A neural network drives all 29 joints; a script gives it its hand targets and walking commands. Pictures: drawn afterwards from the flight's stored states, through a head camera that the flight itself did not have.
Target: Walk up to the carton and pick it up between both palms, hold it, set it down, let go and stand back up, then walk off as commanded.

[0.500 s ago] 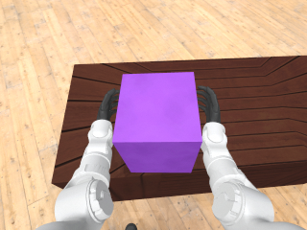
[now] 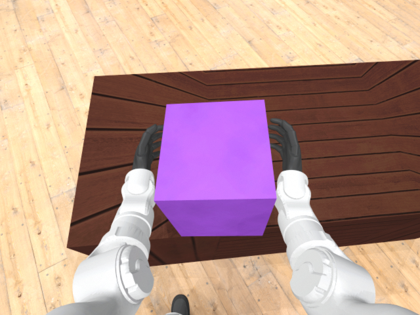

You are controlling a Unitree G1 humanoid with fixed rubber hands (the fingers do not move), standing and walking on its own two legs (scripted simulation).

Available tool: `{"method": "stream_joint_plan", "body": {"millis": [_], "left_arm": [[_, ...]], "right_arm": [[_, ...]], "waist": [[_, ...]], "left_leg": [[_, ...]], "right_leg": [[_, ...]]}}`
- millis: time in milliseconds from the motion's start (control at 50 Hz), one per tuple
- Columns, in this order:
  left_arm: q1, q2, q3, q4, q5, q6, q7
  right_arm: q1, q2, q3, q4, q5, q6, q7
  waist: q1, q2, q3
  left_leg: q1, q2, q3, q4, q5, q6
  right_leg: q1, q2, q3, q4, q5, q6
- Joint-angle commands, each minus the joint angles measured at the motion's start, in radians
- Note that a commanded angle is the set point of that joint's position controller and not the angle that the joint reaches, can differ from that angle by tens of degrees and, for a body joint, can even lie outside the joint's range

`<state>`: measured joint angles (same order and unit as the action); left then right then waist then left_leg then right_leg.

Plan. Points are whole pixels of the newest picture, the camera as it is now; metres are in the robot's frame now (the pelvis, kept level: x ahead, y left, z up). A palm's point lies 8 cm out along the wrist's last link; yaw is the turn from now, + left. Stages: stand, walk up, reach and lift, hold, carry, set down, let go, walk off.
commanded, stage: set down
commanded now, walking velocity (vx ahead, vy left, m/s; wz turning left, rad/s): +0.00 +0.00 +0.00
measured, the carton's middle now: (218, 175) +0.39 +0.01 -0.08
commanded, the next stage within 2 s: none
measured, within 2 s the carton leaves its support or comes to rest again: rests again in 0.98 s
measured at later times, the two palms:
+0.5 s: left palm (143, 164) +0.39 +0.16 -0.02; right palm (289, 163) +0.38 -0.13 +0.01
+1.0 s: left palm (145, 165) +0.39 +0.16 -0.02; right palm (290, 165) +0.38 -0.13 +0.00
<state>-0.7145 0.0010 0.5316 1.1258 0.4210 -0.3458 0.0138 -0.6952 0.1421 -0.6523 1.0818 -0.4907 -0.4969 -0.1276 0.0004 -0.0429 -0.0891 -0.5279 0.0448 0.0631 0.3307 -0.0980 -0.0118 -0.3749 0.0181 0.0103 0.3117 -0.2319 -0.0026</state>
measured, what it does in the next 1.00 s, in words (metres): stands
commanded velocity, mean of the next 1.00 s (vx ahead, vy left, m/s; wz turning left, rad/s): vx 0.00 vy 0.00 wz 0.00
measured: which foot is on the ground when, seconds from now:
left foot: down 0.00-1.00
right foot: down 0.00-1.00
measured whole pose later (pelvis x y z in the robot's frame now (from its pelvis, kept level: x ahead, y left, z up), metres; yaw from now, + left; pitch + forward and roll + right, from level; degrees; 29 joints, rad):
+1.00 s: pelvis -0.01 +0.00 -0.01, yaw -1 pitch +19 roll -1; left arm -0.76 -0.02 0.63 1.13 0.50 -0.38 0.01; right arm -0.72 0.15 -0.73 1.06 -0.56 -0.50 -0.09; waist 0.00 -0.04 -0.10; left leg -0.63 0.05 0.07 0.42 -0.12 0.00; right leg -0.48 0.02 0.01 0.41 -0.26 0.00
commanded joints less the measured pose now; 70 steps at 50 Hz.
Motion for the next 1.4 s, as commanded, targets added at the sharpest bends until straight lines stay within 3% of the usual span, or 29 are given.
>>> {"method": "stream_joint_plan", "body": {"millis": [0, 40, 60, 120, 140, 160, 180, 260, 280, 320, 340, 380, 440, 540, 560, 640, 700, 900, 960, 1020, 1100, 1120, 1140, 1200, 1220, 1280, 1300, 1380], "left_arm": [[-0.551, -0.494, -0.216, -0.03, 0.04, -0.095, -0.069], [-0.55, -0.481, -0.196, -0.012, 0.058, -0.096, -0.072], [-0.553, -0.486, -0.2, -0.006, 0.052, -0.097, -0.071], [-0.549, -0.495, -0.191, 0.0, 0.059, -0.099, -0.072], [-0.552, -0.493, -0.19, 0.0, 0.06, -0.101, -0.072], [-0.554, -0.478, -0.184, 0.0, 0.064, -0.102, -0.071], [-0.551, -0.466, -0.172, 0.004, 0.066, -0.099, -0.071], [-0.55, -0.476, -0.17, 0.011, 0.068, -0.099, -0.068], [-0.538, -0.478, -0.157, 0.017, 0.082, -0.1, -0.067], [-0.55, -0.477, -0.163, 0.001, 0.077, -0.1, -0.064], [-0.535, -0.473, -0.145, 0.008, 0.091, -0.099, -0.066], [-0.538, -0.475, -0.151, 0.01, 0.094, -0.09, -0.066], [-0.516, -0.471, -0.134, 0.005, 0.098, -0.091, -0.064], [-0.509, -0.484, -0.136, -0.012, 0.107, -0.086, -0.056], [-0.497, -0.468, -0.123, 0.006, 0.111, -0.082, -0.059], [-0.495, -0.474, -0.123, -0.005, 0.114, -0.081, -0.055], [-0.492, -0.452, -0.098, 0.003, 0.128, -0.082, -0.058], [-0.488, -0.439, -0.088, 0.006, 0.12, -0.088, -0.061], [-0.477, -0.439, -0.06, 0.028, 0.141, -0.075, -0.065], [-0.491, -0.437, -0.073, 0.018, 0.133, -0.082, -0.064], [-0.486, -0.43, -0.067, 0.03, 0.131, -0.083, -0.063], [-0.485, -0.433, -0.063, 0.019, 0.13, -0.081, -0.064], [-0.491, -0.431, -0.057, 0.016, 0.138, -0.08, -0.06], [-0.486, -0.416, -0.04, 0.038, 0.142, -0.075, -0.064], [-0.484, -0.417, -0.045, 0.039, 0.142, -0.074, -0.064], [-0.465, -0.429, -0.04, 0.029, 0.143, -0.075, -0.062], [-0.478, -0.412, -0.053, 0.024, 0.135, -0.071, -0.06], [-0.48, -0.382, -0.034, 0.013, 0.129, -0.069, -0.048]], "right_arm": [[-0.412, 0.557, 0.265, 0.125, -0.106, -0.026, 0.123], [-0.424, 0.56, 0.261, 0.11, -0.112, -0.022, 0.128], [-0.419, 0.551, 0.241, 0.125, -0.114, -0.02, 0.127], [-0.416, 0.558, 0.243, 0.132, -0.12, -0.021, 0.128], [-0.416, 0.551, 0.227, 0.132, -0.128, -0.021, 0.123], [-0.405, 0.561, 0.227, 0.14, -0.125, -0.015, 0.124], [-0.404, 0.547, 0.22, 0.145, -0.13, -0.012, 0.126], [-0.406, 0.545, 0.209, 0.131, -0.136, -0.017, 0.131], [-0.401, 0.549, 0.203, 0.139, -0.143, -0.015, 0.133], [-0.393, 0.543, 0.188, 0.156, -0.144, -0.007, 0.136], [-0.394, 0.542, 0.196, 0.153, -0.145, -0.005, 0.136], [-0.383, 0.539, 0.174, 0.15, -0.147, 0.002, 0.137], [-0.386, 0.535, 0.186, 0.137, -0.155, 0.001, 0.142], [-0.382, 0.517, 0.161, 0.141, -0.162, 0.001, 0.146], [-0.364, 0.529, 0.167, 0.143, -0.158, 0.007, 0.149], [-0.373, 0.52, 0.159, 0.128, -0.167, 0.007, 0.154], [-0.372, 0.531, 0.168, 0.116, -0.174, 0.012, 0.154], [-0.375, 0.509, 0.154, 0.134, -0.178, 0.01, 0.154], [-0.373, 0.525, 0.17, 0.144, -0.167, 0.021, 0.157], [-0.368, 0.516, 0.16, 0.131, -0.169, 0.017, 0.161], [-0.378, 0.521, 0.159, 0.14, -0.166, 0.017, 0.161], [-0.365, 0.507, 0.147, 0.149, -0.167, 0.025, 0.164], [-0.373, 0.514, 0.148, 0.149, -0.166, 0.025, 0.164], [-0.388, 0.511, 0.155, 0.141, -0.172, 0.036, 0.168], [-0.381, 0.509, 0.15, 0.134, -0.171, 0.034, 0.169], [-0.377, 0.511, 0.157, 0.132, -0.166, 0.038, 0.173], [-0.377, 0.495, 0.147, 0.137, -0.158, 0.038, 0.172], [-0.392, 0.441, 0.132, 0.133, -0.159, 0.051, 0.171]], "waist": [[0.021, 0.064, -0.57], [0.026, 0.055, -0.56], [0.01, 0.055, -0.555], [0.022, 0.062, -0.543], [0.0, 0.064, -0.542], [0.016, 0.067, -0.542], [0.005, 0.048, -0.517], [0.008, 0.062, -0.539], [0.024, 0.057, -0.54], [-0.001, 0.065, -0.513], [0.018, 0.056, -0.498], [0.001, 0.073, -0.495], [0.023, 0.06, -0.493], [0.002, 0.072, -0.504], [0.015, 0.062, -0.493], [0.009, 0.074, -0.488], [0.023, 0.046, -0.486], [0.008, 0.041, -0.474], [0.035, 0.031, -0.442], [0.011, 0.053, -0.483], [0.019, 0.04, -0.47], [0.009, 0.032, -0.46], [0.02, 0.053, -0.47], [0.036, 0.021, -0.46], [0.022, 0.036, -0.461], [0.032, 0.039, -0.454], [0.017, 0.052, -0.46], [0.028, 0.053, -0.477]], "left_leg": [[0.439, 0.006, 0.052, 0.107, 0.441, -0.005], [0.42, 0.003, 0.052, 0.093, 0.405, 0.001], [0.417, 0.006, 0.051, 0.093, 0.404, -0.003], [0.415, 0.003, 0.052, 0.107, 0.415, -0.002], [0.409, 0.005, 0.05, 0.097, 0.407, -0.001], [0.399, 0.004, 0.054, 0.093, 0.381, 0.0], [0.403, 0.004, 0.048, 0.095, 0.377, 0.004], [0.41, 0.005, 0.05, 0.1, 0.363, 0.005], [0.396, 0.005, 0.055, 0.102, 0.368, 0.007], [0.402, 0.01, 0.046, 0.099, 0.362, 0.005], [0.403, 0.01, 0.053, 0.101, 0.358, 0.006], [0.413, 0.01, 0.054, 0.096, 0.341, 0.008], [0.395, 0.01, 0.057, 0.102, 0.34, 0.012], [0.421, 0.018, 0.051, 0.121, 0.378, 0.006], [0.416, 0.017, 0.051, 0.124, 0.359, 0.013], [0.398, 0.014, 0.053, 0.127, 0.343, 0.014], [0.354, 0.009, 0.052, 0.122, 0.312, 0.023], [0.319, 0.012, 0.054, 0.152, 0.303, 0.029], [0.305, 0.006, 0.058, 0.152, 0.278, 0.038], [0.289, 0.004, 0.056, 0.157, 0.276, 0.032], [0.289, 0.004, 0.06, 0.173, 0.274, 0.038], [0.295, 0.005, 0.054, 0.168, 0.274, 0.037], [0.305, 0.007, 0.054, 0.167, 0.267, 0.034], [0.25, -0.001, 0.057, 0.175, 0.218, 0.047], [0.249, -0.003, 0.06, 0.176, 0.218, 0.045], [0.268, 0.001, 0.057, 0.185, 0.252, 0.044], [0.279, 0.003, 0.052, 0.192, 0.254, 0.042], [0.287, 0.004, 0.054, 0.204, 0.244, 0.038]], "right_leg": [[0.066, -0.024, -0.088, 0.047, 0.579, 0.045], [0.065, -0.025, -0.089, 0.039, 0.549, 0.042], [0.053, -0.02, -0.09, 0.038, 0.56, 0.042], [0.045, -0.022, -0.088, 0.05, 0.551, 0.043], [0.047, -0.025, -0.089, 0.042, 0.567, 0.043], [0.053, -0.025, -0.085, 0.044, 0.531, 0.044], [0.041, -0.019, -0.089, 0.041, 0.524, 0.046], [0.015, -0.019, -0.092, 0.038, 0.471, 0.039], [0.019, -0.02, -0.086, 0.037, 0.472, 0.037], [0.0, -0.017, -0.095, 0.035, 0.448, 0.032], [0.001, -0.014, -0.092, 0.036, 0.431, 0.033], [-0.021, -0.013, -0.096, 0.026, 0.391, 0.031], [-0.011, -0.014, -0.09, 0.028, 0.388, 0.028], [-0.062, -0.005, -0.1, 0.035, 0.373, 0.022], [-0.066, -0.009, -0.094, 0.036, 0.353, 0.025], [-0.077, -0.006, -0.098, 0.038, 0.342, 0.021], [-0.046, -0.011, -0.091, 0.051, 0.347, 0.027], [-0.08, -0.009, -0.092, 0.086, 0.355, 0.032], [-0.073, -0.012, -0.082, 0.088, 0.348, 0.033], [-0.07, -0.005, -0.084, 0.103, 0.345, 0.033], [-0.107, -0.005, -0.081, 0.099, 0.311, 0.028], [-0.107, -0.002, -0.083, 0.095, 0.294, 0.029], [-0.114, -0.004, -0.083, 0.097, 0.277, 0.027], [-0.101, -0.008, -0.076, 0.111, 0.272, 0.03], [-0.103, -0.006, -0.077, 0.112, 0.273, 0.029], [-0.126, -0.005, -0.076, 0.115, 0.278, 0.028], [-0.137, 0.0, -0.081, 0.115, 0.258, 0.026], [-0.172, 0.004, -0.084, 0.124, 0.219, 0.028]]}}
